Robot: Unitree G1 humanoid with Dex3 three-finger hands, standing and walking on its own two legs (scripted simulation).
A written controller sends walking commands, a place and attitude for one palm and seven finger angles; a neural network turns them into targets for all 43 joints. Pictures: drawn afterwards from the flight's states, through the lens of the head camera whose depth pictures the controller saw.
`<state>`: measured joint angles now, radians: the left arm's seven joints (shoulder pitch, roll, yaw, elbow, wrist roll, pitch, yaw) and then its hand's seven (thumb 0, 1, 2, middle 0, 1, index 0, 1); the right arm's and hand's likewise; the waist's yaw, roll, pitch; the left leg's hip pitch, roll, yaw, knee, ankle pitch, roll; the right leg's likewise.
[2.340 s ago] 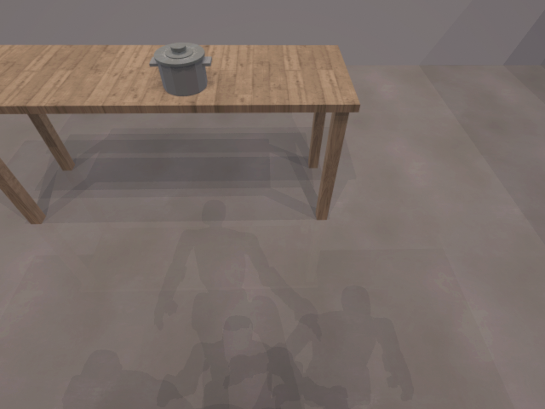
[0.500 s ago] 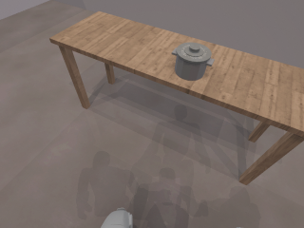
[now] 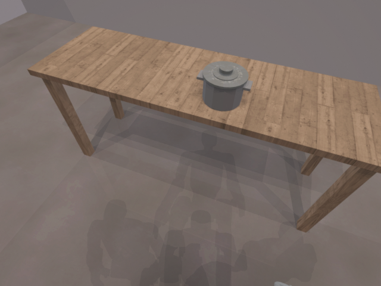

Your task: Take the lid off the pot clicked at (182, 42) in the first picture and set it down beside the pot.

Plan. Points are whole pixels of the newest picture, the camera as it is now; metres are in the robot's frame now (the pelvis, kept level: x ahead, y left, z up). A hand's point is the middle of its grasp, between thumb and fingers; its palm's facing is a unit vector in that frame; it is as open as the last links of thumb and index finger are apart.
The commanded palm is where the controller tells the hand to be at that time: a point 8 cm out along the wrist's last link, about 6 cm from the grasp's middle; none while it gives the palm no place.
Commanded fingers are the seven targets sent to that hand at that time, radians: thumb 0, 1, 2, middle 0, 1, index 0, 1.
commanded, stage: turn to face it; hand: left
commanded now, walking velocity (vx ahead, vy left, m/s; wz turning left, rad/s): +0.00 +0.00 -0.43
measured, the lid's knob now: (226, 69) +0.81 -0.06 +0.02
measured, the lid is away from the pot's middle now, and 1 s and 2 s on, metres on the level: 0.00 0.00 0.00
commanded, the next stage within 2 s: take the last steps up to it in 0.34 s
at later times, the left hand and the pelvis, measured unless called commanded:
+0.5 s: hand out of the picture +0.14 +0.18 -0.17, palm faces -0.17 -0.96 -0.20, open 7.4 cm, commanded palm none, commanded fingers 0.00 0.90 0.90 -0.20 -0.30 -0.20 -0.30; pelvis +0.01 +0.00 +0.00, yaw -12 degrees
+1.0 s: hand out of the picture +0.14 +0.14 -0.16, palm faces -0.18 -0.96 -0.22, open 7.2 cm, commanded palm none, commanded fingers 0.00 0.90 0.90 -0.20 -0.30 -0.20 -0.30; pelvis +0.09 -0.03 +0.01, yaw -14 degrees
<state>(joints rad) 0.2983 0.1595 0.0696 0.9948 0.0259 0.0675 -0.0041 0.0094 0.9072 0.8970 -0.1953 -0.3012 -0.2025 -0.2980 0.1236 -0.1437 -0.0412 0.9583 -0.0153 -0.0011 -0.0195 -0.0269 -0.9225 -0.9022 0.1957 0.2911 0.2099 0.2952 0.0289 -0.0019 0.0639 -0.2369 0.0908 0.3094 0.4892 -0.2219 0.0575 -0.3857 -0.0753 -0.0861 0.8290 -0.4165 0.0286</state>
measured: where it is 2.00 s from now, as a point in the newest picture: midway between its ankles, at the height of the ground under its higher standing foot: (201, 278)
